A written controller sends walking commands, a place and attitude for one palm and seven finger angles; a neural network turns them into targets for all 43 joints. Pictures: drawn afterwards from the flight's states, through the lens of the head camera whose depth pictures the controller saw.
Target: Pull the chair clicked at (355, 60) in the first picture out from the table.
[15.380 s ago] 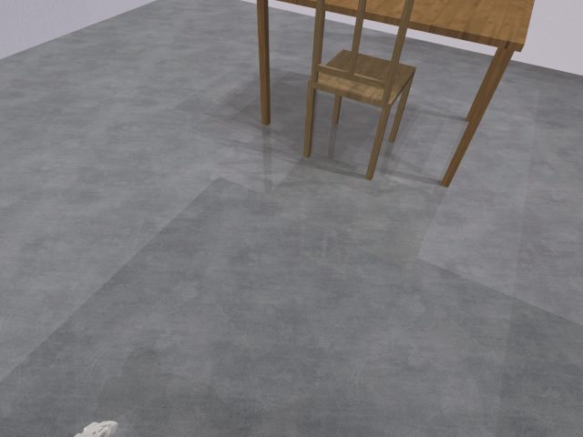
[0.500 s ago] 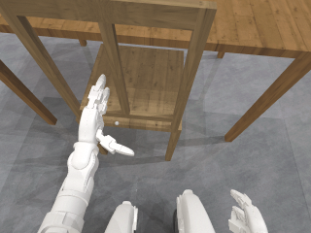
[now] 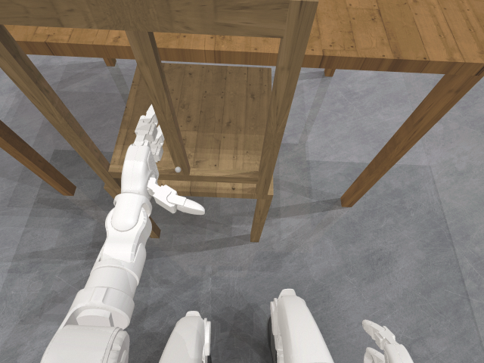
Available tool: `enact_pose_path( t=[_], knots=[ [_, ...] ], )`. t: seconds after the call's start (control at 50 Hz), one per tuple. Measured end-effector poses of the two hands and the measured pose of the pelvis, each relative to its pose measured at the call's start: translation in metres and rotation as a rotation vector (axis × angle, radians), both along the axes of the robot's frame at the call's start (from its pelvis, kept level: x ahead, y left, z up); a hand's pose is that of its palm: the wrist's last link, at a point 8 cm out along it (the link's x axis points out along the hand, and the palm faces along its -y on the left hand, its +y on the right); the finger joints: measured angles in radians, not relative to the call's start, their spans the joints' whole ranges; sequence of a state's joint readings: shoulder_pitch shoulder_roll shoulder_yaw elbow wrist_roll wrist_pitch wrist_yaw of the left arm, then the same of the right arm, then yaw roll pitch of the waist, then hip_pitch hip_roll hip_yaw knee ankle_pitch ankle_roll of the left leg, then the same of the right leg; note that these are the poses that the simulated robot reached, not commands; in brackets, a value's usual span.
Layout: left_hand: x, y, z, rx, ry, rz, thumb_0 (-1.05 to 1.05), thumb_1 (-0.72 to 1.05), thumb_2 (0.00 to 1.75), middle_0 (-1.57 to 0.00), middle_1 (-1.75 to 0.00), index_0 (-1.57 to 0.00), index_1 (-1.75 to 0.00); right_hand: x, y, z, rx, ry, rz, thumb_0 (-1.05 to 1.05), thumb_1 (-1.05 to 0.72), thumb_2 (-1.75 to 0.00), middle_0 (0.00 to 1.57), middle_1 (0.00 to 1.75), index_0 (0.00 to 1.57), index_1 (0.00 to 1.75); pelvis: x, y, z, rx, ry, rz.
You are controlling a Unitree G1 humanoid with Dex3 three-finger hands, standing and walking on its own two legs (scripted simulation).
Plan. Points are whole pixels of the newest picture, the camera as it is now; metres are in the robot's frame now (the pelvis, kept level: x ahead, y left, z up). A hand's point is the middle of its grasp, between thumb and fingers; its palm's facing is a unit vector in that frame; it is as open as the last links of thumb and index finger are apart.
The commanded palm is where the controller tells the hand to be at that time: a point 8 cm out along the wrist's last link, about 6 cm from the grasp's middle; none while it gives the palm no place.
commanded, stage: push the fingers through the gap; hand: left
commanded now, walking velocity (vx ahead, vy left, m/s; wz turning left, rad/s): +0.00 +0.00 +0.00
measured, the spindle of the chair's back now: (168, 121) +0.49 +0.10 +0.05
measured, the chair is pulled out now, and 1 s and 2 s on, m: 0.00 0.00 0.00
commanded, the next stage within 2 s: hook a spindle and tug to test in 0.80 s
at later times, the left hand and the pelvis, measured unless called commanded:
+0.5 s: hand (183, 141) +0.47 +0.08 +0.03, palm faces -0.09 -1.00 -0.03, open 16.9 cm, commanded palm +0.44 +0.14 +0.03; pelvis +0.00 +0.00 +0.00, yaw -1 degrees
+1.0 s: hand (181, 144) +0.47 +0.08 +0.02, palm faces -0.09 -1.00 -0.02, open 16.9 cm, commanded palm +0.44 +0.14 +0.03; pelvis +0.00 +0.00 +0.00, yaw -1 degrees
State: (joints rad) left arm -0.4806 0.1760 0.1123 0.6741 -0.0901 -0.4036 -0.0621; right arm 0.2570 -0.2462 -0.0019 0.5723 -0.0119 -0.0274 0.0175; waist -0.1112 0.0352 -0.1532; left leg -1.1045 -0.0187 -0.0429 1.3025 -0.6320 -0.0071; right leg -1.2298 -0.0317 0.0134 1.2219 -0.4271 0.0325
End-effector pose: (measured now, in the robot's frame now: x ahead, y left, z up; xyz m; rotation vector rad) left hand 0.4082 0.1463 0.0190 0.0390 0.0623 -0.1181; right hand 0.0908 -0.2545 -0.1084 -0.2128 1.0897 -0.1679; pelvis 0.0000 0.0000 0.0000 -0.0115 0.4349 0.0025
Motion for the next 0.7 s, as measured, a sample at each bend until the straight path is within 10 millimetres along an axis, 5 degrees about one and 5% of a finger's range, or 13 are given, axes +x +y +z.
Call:
enact_pose_path(
  t=[0.46, 0.7],
  knots=[
    [0.046, -0.010, 0.010, -0.013, -0.065, 0.024, -0.01, -0.50, 0.30, -0.06, -0.08, -0.06, -0.08, -0.031, 0.000, -0.006, -0.002, 0.100, -0.030, 0.01, -0.91, -0.90, 0.20, 0.30, 0.20, 0.30, 0.001, 0.002, -0.003, -0.001, 0.034, -0.006],
    [0.044, 0.002, 0.004, -0.011, -0.039, 0.045, -0.01, -0.50, 0.30, -0.06, -0.08, -0.06, -0.08, -0.042, 0.001, -0.004, 0.010, 0.140, -0.040, 0.01, -0.91, -0.90, 0.20, 0.30, 0.20, 0.30, 0.002, 0.001, 0.000, 0.000, 0.035, -0.012]
  ],
)
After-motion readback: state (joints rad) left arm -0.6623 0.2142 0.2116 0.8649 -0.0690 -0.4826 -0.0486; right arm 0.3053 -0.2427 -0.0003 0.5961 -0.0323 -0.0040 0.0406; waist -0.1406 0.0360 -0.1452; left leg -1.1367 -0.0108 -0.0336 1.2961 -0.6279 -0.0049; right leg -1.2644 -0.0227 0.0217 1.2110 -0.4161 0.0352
